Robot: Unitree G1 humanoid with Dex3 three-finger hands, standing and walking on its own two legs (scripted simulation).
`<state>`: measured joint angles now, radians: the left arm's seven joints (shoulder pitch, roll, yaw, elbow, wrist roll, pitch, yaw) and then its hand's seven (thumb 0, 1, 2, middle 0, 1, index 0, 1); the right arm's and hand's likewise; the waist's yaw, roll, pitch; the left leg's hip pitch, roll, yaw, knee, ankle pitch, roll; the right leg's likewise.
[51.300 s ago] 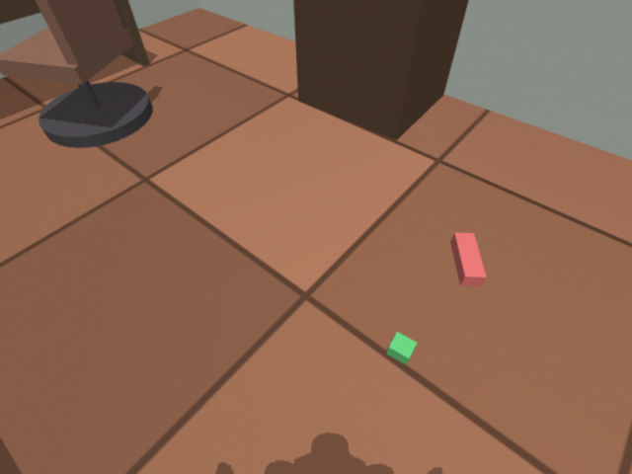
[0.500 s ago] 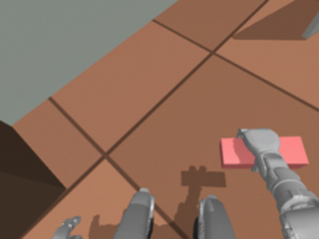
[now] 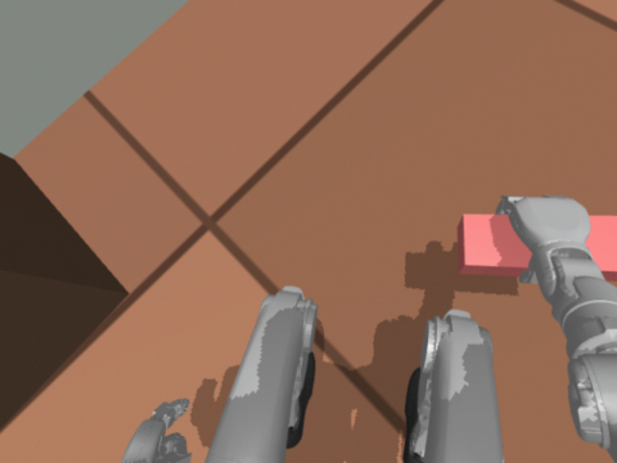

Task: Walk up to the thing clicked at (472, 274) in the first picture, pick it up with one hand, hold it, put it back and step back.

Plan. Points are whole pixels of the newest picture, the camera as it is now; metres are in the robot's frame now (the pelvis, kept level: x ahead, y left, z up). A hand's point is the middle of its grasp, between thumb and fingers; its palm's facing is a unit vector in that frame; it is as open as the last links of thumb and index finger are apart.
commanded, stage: crouch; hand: right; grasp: from above
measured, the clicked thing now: (539, 247) +0.43 -0.25 -0.19
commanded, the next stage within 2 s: lower in 0.84 s
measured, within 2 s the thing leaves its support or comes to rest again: neither
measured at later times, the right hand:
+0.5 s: hand (515, 249) +0.44 -0.24 -0.25, palm faces -0.47 +0.00 -0.88, open 10.8 cm
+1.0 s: hand (507, 249) +0.45 -0.24 -0.29, palm faces -0.48 +0.00 -0.88, open 10.8 cm
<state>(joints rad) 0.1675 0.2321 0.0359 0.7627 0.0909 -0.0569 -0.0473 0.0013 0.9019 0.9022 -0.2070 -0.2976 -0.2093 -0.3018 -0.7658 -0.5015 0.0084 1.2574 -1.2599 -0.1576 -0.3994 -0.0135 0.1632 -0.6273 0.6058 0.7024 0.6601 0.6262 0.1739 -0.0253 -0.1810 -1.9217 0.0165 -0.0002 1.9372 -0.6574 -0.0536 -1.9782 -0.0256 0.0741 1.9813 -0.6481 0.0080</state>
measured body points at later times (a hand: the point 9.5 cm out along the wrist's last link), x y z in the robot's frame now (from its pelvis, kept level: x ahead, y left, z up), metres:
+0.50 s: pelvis -0.01 +0.00 -0.08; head +0.22 -0.04 +0.31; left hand +0.04 +0.28 -0.19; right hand +0.46 -0.23 -0.20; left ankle +0.08 +0.14 -0.43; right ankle +0.08 -0.12 -0.43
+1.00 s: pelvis -0.01 +0.01 -0.12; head +0.22 -0.04 +0.26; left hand +0.03 +0.28 -0.24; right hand +0.47 -0.24 -0.24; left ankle +0.08 +0.14 -0.43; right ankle +0.08 -0.12 -0.43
